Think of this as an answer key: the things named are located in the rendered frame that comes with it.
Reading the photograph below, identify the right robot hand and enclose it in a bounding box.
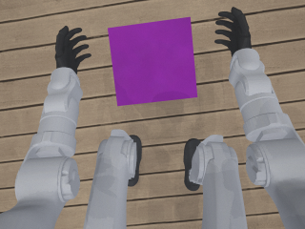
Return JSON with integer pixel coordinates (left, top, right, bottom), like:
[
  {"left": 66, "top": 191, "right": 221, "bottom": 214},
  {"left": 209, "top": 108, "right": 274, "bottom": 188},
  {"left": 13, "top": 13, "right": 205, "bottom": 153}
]
[{"left": 214, "top": 7, "right": 252, "bottom": 57}]

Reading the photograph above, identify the robot left shin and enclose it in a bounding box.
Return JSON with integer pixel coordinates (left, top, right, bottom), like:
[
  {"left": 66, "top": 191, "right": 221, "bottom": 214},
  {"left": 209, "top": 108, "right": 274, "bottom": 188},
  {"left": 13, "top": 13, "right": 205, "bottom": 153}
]
[{"left": 96, "top": 129, "right": 135, "bottom": 179}]

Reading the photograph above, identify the robot right upper arm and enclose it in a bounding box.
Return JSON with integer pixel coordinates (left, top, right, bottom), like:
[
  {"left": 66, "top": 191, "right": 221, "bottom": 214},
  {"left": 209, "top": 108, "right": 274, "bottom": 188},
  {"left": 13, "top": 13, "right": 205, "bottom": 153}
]
[{"left": 246, "top": 137, "right": 305, "bottom": 229}]

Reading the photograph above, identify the carton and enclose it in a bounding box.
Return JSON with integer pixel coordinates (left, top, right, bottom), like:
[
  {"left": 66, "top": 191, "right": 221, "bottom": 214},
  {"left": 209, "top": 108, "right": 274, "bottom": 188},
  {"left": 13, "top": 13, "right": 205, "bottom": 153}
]
[{"left": 108, "top": 17, "right": 197, "bottom": 106}]

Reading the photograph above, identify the robot left forearm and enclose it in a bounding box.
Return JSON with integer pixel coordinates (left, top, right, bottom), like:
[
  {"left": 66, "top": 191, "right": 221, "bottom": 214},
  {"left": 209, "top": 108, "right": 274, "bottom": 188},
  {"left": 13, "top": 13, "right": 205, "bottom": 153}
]
[{"left": 14, "top": 67, "right": 83, "bottom": 200}]

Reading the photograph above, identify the left robot hand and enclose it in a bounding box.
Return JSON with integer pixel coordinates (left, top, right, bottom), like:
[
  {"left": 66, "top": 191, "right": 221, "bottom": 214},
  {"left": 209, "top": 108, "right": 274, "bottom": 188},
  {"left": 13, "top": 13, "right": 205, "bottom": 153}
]
[{"left": 55, "top": 26, "right": 92, "bottom": 74}]

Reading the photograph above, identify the robot right thigh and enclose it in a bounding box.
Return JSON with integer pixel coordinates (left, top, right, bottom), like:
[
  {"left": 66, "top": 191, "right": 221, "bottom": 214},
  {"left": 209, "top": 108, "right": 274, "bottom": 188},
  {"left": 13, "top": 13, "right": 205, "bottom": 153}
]
[{"left": 193, "top": 141, "right": 248, "bottom": 229}]

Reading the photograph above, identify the robot left upper arm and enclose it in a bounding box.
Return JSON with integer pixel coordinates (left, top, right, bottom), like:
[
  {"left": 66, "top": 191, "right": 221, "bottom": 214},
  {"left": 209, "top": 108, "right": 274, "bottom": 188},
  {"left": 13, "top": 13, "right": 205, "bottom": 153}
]
[{"left": 0, "top": 156, "right": 80, "bottom": 229}]

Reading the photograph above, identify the robot right forearm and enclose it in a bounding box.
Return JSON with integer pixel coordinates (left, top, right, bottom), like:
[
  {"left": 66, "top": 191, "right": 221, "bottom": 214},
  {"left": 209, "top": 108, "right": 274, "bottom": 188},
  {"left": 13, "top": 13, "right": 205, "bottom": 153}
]
[{"left": 228, "top": 48, "right": 305, "bottom": 146}]

